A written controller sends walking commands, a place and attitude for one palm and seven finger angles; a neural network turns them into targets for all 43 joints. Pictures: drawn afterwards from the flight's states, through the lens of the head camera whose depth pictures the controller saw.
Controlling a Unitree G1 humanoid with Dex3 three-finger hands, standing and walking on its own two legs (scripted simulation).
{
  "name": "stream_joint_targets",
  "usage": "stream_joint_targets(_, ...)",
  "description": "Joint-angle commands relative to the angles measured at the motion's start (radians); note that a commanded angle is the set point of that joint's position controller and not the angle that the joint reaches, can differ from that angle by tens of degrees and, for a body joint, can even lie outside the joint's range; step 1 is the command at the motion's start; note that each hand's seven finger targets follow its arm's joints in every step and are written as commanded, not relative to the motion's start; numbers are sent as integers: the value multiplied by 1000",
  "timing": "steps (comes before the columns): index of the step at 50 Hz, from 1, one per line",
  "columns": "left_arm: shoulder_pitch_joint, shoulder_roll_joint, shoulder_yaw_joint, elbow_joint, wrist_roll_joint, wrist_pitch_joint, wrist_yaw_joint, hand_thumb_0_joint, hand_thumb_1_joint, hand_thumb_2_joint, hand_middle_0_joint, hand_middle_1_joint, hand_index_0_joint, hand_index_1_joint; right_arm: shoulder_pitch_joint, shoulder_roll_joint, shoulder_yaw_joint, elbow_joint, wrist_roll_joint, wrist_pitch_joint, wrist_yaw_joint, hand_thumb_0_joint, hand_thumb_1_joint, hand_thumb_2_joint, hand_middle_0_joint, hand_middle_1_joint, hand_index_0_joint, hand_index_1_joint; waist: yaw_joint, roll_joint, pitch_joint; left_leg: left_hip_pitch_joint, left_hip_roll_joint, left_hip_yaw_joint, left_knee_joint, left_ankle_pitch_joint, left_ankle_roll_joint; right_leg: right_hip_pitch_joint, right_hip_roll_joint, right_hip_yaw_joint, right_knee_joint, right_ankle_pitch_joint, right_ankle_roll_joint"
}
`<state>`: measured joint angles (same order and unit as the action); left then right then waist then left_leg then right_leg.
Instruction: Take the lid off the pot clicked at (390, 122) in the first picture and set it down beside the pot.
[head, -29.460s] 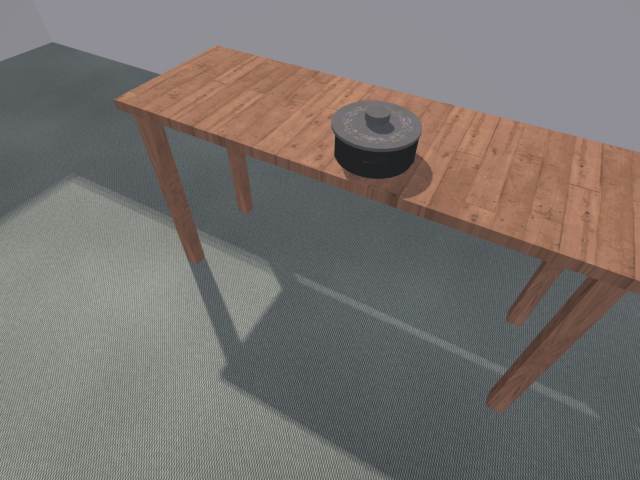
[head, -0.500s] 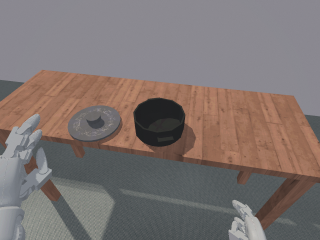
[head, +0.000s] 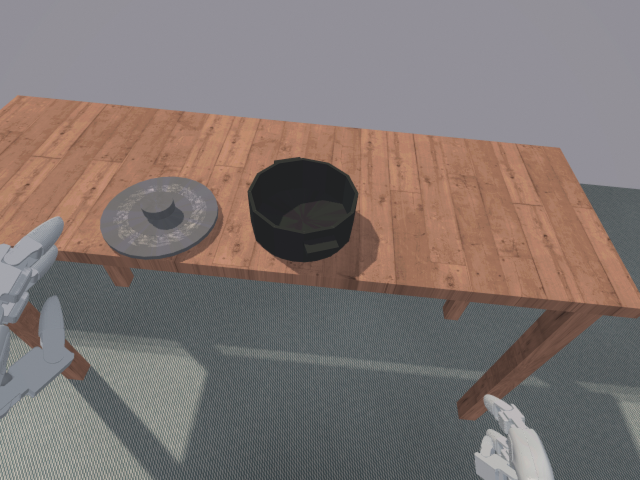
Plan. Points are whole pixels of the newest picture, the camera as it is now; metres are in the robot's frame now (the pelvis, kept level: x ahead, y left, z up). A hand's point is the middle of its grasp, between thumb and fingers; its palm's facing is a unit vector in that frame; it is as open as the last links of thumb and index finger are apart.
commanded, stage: step back with the hand held close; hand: left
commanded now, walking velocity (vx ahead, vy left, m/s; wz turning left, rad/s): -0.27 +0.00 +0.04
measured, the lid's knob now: (157, 205) +0.54 +0.32 -0.02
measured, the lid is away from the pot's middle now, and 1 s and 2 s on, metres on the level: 0.26 0.26 0.26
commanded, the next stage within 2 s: stop stepping back and stand still in 0.94 s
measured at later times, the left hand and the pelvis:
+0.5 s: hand out of the picture +0.10 +0.24 +0.17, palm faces +0.33 -0.80 -0.50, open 7.4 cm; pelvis -0.08 +0.00 -0.01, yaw +2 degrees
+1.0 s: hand out of the picture -0.03 +0.28 +0.19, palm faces +0.41 -0.84 -0.36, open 7.4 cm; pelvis -0.20 +0.02 -0.01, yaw +3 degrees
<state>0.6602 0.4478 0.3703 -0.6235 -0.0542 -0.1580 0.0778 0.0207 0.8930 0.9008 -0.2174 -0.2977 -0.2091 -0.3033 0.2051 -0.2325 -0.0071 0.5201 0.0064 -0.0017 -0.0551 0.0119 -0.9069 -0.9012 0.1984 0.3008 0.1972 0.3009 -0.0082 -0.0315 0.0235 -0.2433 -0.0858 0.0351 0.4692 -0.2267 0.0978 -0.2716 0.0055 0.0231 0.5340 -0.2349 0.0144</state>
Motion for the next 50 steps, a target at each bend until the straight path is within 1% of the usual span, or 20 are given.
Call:
stream_joint_targets(1, -25, 93, 128, -204, 3, -79, 29, 0, 900, 900, -200, -300, -200, -300, -90, -138, -59, -169, -7, -68, -5, 0, -900, -900, 200, 300, 200, 300, 19, 194, -98, -249, 300, -239, -208, 154, 20, 214, 7, 4, 188, -57, -5)
stream_joint_targets(5, -41, 75, 121, -114, 13, -78, 29, 0, 900, 900, -200, -300, -200, -300, -83, -142, -58, -167, 5, -77, -10, 0, -900, -900, 200, 300, 200, 300, 3, 32, 4, -414, 238, -236, -160, -207, 26, 257, -8, 38, 35, 113, -15)
stream_joint_targets(6, -41, 77, 111, -107, 6, -81, 28, 0, 900, 900, -200, -300, -200, -300, -70, -135, -59, -162, 11, -76, -11, 0, -900, -900, 200, 300, 200, 300, -2, -50, -15, -326, 182, -197, -72, -140, 5, 184, -47, 78, -37, 202, -31)
stream_joint_targets(8, -61, 81, 101, -121, -10, -95, 30, 0, 900, 900, -200, -300, -200, -300, -60, -123, -60, -144, 7, -74, -6, 0, -900, -900, 200, 300, 200, 300, -16, -81, -86, -121, 127, -129, 49, 65, -33, 46, -131, 134, -110, 329, -63)
stream_joint_targets(10, -62, 85, 93, -170, -10, -106, 33, 0, 900, 900, -200, -300, -200, -300, -43, -119, -68, -135, 13, -66, -3, 0, -900, -900, 200, 300, 200, 300, -19, -83, -217, 40, 126, -98, 94, 292, -40, 48, -124, 95, -93, 470, -39)
stream_joint_targets(14, -9, 131, 118, -280, -13, -116, 40, 0, 900, 900, -200, -300, -200, -300, -83, -121, -53, -167, 15, -66, -13, 0, -900, -900, 200, 300, 200, 300, -3, 115, -253, 8, 183, -157, -5, 266, -22, 93, -50, 35, -52, 266, -14)
stream_joint_targets(19, -13, 141, 161, -269, 6, -128, 50, 0, 900, 900, -200, -300, -200, -300, -96, -134, -48, -175, 1, -94, -27, 0, -900, -900, 200, 300, 200, 300, 6, 248, -127, -408, 264, -283, -217, -278, 22, 289, 38, 10, 99, 48, -6)
stream_joint_targets(23, -37, 109, 157, -178, 15, -138, 44, 0, 900, 900, -200, -300, -200, -300, -84, -138, -61, -161, -3, -106, -27, 0, -900, -900, 200, 300, 200, 300, 1, 169, -45, -582, 286, -317, -273, -531, 30, 326, 61, 22, 126, -45, -17)
stream_joint_targets(26, -36, 94, 136, -141, 4, -149, 37, 0, 900, 900, -200, -300, -200, -300, -65, -128, -73, -151, 3, -110, -15, 0, -900, -900, 200, 300, 200, 300, -10, 26, -46, -391, 200, -227, -126, -394, -14, 121, 6, 80, -50, -74, -49)
stream_joint_targets(30, -86, 86, 82, -173, -5, -166, 49, 0, 900, 900, -200, -300, -200, -300, -40, -114, -87, -106, 0, -98, 3, 0, -900, -900, 200, 300, 200, 300, -35, -112, -115, 6, 87, -100, 261, -149, -70, -276, -197, 238, -290, -177, -120)
stream_joint_targets(32, -98, 111, 94, -199, 3, -171, 62, 0, 900, 900, -200, -300, -200, -300, -38, -104, -80, -95, -6, -96, 3, 0, -900, -900, 200, 300, 200, 300, -43, -67, -137, 22, 89, -98, 266, -99, -71, -265, -212, 221, -266, -57, -126)
stream_joint_targets(35, -123, 120, 81, -272, 11, -179, 69, 0, 900, 900, -200, -300, -200, -300, -56, -112, -69, -109, -7, -96, -9, 0, -900, -900, 200, 300, 200, 300, -43, 62, -94, -38, 146, -171, 98, -115, -51, -243, -110, 109, -164, -68, -79)
stream_joint_targets(37, -129, 148, 107, -293, 20, -195, 72, 0, 900, 900, -200, -300, -200, -300, -77, -124, -60, -115, -10, -118, -19, 0, -900, -900, 200, 300, 200, 300, -35, 234, -60, -179, 259, -300, -138, -369, -22, -166, 11, 18, -30, -215, -33)
stream_joint_targets(38, -126, 141, 124, -308, 36, -199, 72, 0, 900, 900, -200, -300, -200, -300, -95, -149, -62, -125, -17, -139, -23, 0, -900, -900, 200, 300, 200, 300, -22, 398, -75, -440, 379, -437, -363, -665, 24, 85, 117, -18, 246, -184, -9)
stream_joint_targets(39, -123, 151, 141, -296, 45, -187, 73, 0, 900, 900, -200, -300, -200, -300, -97, -132, -59, -127, -26, -154, -22, 0, -900, -900, 200, 300, 200, 300, -11, 427, -100, -593, 440, -500, -466, -706, 49, 218, 155, 13, 530, -210, -10)
stream_joint_targets(40, -136, 169, 162, -307, 35, -180, 72, 0, 900, 900, -200, -300, -200, -300, -79, -115, -63, -111, -35, -158, -17, 0, -900, -900, 200, 300, 200, 300, -4, 362, -108, -611, 443, -456, -464, -628, 33, 216, 148, 33, 664, -239, -17)
stream_joint_targets(42, -109, 165, 160, -298, 2, -178, 67, 0, 900, 900, -200, -300, -200, -300, -83, -104, -77, -93, -27, -165, 5, 0, -900, -900, 200, 300, 200, 300, 15, 221, -182, -373, 406, -338, -342, -426, -1, 88, 131, 31, 623, -297, -24)
stream_joint_targets(46, -62, 104, 107, -252, -29, -135, 65, 0, 900, 900, -200, -300, -200, -300, -82, -69, -73, -75, -9, -170, 33, 0, -900, -900, 200, 300, 200, 300, 21, 245, -239, -111, 331, -191, -339, -366, -90, 49, 121, -97, 268, -379, -50)
stream_joint_targets(48, -60, 114, 111, -229, -38, -140, 55, 0, 900, 900, -200, -300, -200, -300, -44, -69, -70, -45, -29, -166, 30, 0, -900, -900, 200, 300, 200, 300, 2, 270, -255, -24, 352, -182, -363, -312, -144, 62, 113, -110, 53, -395, -64)
stream_joint_targets(50, -119, 134, 104, -242, -30, -157, 46, 0, 900, 900, -200, -300, -200, -300, -20, -74, -77, -8, -42, -153, 33, 0, -900, -900, 200, 300, 200, 300, -6, 197, -286, 116, 293, -112, -212, -177, -217, 42, 57, -76, -210, -331, -102)
